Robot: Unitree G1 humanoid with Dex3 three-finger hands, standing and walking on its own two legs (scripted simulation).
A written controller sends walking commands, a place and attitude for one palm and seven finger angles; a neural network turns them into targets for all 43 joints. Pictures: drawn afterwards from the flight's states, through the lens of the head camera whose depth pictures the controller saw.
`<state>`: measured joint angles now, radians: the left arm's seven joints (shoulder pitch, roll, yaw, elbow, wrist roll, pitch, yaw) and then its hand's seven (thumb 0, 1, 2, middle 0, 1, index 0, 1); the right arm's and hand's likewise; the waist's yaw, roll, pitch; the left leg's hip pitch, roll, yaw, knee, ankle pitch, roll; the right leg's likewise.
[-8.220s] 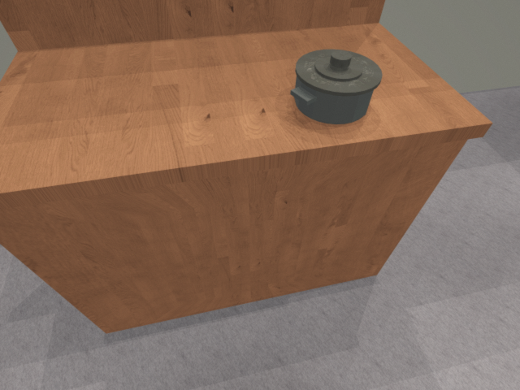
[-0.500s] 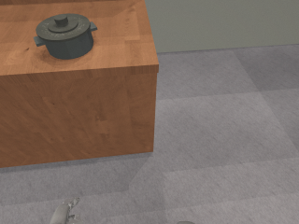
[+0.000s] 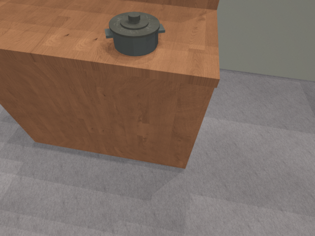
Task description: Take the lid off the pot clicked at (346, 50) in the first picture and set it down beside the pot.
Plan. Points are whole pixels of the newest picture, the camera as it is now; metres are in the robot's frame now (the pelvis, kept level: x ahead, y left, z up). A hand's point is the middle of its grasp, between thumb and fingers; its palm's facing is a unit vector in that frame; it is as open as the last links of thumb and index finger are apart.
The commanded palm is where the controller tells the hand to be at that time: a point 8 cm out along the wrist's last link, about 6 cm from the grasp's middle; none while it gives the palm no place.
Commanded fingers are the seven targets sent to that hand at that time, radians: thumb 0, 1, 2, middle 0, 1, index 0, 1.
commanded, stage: take the last steps up to it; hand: left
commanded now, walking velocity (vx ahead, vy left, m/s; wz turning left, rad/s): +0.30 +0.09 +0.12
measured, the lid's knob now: (134, 16) +0.77 +0.18 +0.16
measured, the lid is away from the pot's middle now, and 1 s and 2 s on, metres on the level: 0.00 0.00 0.00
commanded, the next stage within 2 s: come to a stop and stand still in 0.62 s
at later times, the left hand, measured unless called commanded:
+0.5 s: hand (93, 198) +0.23 +0.23 -0.17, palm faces +0.01 -0.98 -0.18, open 7.4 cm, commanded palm none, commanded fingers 0.00 0.90 0.90 -0.20 -0.30 -0.20 -0.30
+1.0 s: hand (95, 173) +0.31 +0.24 -0.17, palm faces +0.07 -0.97 -0.23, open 7.3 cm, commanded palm none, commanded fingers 0.00 0.90 0.90 -0.20 -0.30 -0.20 -0.30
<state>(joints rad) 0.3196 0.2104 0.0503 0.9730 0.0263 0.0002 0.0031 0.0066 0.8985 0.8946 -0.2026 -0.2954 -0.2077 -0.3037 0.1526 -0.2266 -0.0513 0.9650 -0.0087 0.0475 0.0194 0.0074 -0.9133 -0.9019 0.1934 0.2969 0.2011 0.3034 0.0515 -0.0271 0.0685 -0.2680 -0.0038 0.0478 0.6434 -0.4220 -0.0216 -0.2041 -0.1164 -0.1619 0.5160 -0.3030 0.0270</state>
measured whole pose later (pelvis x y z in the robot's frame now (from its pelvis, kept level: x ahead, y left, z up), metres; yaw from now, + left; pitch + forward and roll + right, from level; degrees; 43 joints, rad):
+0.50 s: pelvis +0.15 +0.05 -0.01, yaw +2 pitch +0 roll +0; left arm 0.14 0.17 0.03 1.00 0.01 0.01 -0.02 0.01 0.91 0.90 -0.20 -0.29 -0.20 -0.30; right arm 0.49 -0.12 0.00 1.12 -0.01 -0.06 -0.04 0.00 -0.91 -0.90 0.20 0.30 0.21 0.30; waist -0.04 0.01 0.06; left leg 0.14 -0.11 0.03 0.22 -0.37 0.10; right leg -0.58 -0.06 -0.12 0.81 -0.23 -0.01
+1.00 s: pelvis +0.30 +0.07 +0.00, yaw -1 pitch +0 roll +1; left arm 0.28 0.13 0.04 1.02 0.02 0.00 0.03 0.00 0.91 0.89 -0.20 -0.30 -0.21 -0.30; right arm 0.13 -0.18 -0.05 1.00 0.00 0.03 -0.03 0.01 -0.93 -0.90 0.19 0.30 0.20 0.30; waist 0.04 0.03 0.08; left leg -0.42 0.02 0.03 0.73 -0.33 -0.05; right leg -0.22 -0.01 -0.07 0.52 -0.31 -0.05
